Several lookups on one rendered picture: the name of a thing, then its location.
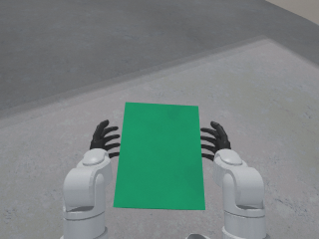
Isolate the robot left forearm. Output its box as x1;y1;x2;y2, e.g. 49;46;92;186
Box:
60;148;113;239

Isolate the robot right forearm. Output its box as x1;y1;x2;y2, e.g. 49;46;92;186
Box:
212;148;271;239

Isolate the robot left hand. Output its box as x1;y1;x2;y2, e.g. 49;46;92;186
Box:
89;119;121;158

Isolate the robot right hand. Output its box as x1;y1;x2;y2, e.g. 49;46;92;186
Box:
200;121;231;161

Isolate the carton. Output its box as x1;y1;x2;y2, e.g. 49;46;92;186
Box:
113;102;205;210

